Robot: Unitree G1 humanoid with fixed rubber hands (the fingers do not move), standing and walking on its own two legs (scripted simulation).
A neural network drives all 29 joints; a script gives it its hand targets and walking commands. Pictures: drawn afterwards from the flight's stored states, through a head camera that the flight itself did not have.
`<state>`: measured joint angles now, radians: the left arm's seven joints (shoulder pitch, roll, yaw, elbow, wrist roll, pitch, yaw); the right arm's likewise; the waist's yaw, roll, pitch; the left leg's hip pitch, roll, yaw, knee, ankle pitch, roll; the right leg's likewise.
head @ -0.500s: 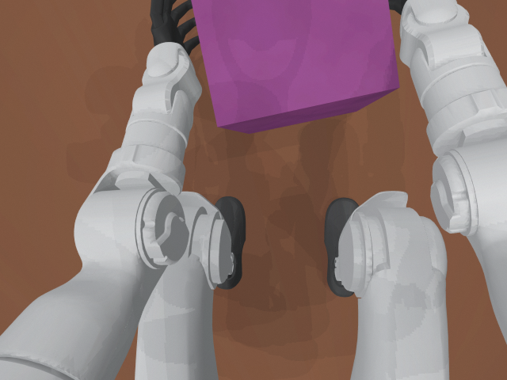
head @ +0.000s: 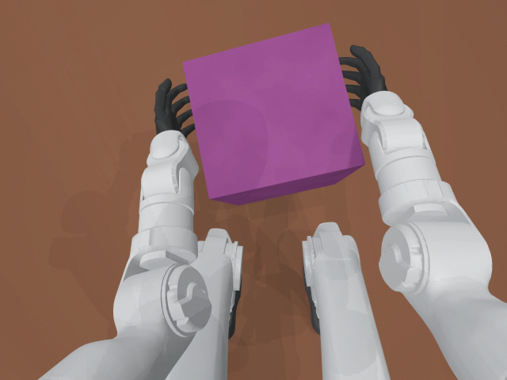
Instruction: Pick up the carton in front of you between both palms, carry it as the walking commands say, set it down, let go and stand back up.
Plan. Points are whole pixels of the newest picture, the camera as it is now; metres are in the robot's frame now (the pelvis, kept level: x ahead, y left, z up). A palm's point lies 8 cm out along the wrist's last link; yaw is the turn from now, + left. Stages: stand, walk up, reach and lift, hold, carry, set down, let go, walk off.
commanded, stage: reach and lift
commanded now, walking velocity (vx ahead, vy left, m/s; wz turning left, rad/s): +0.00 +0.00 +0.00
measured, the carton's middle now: (273, 135) +0.48 -0.03 -0.15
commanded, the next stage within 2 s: none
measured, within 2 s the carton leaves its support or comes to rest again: neither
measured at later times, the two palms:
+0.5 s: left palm (117, 106) +0.45 +0.13 +0.09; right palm (415, 73) +0.45 -0.17 +0.08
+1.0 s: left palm out of the picture +0.42 +0.13 +0.25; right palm out of the picture +0.41 -0.16 +0.24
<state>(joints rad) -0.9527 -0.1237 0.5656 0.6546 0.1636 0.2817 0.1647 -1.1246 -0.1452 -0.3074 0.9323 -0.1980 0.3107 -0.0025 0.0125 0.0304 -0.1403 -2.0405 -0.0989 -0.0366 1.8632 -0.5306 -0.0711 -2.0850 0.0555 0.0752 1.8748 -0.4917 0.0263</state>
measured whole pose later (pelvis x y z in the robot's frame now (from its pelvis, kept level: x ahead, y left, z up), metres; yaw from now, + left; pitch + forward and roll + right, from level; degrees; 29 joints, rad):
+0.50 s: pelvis +0.04 +0.00 +0.12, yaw -2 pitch +34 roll +1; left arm -0.65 -0.15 0.43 0.55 0.13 0.31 0.14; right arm -0.75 -0.02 -0.30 0.71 -0.17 0.34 -0.02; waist 0.02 0.03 -0.24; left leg -1.57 -0.08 -0.06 1.48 -0.52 -0.04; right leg -1.60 0.05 0.07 1.48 -0.48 0.02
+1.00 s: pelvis +0.09 +0.00 +0.26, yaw -3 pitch +16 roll +0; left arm -0.37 -0.17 0.35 0.52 0.20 0.34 0.07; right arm -0.38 0.11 -0.29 0.55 -0.22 0.37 -0.04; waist 0.01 0.02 -0.17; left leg -0.77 -0.04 -0.09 0.88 -0.39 -0.02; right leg -0.79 0.04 0.06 0.88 -0.35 0.01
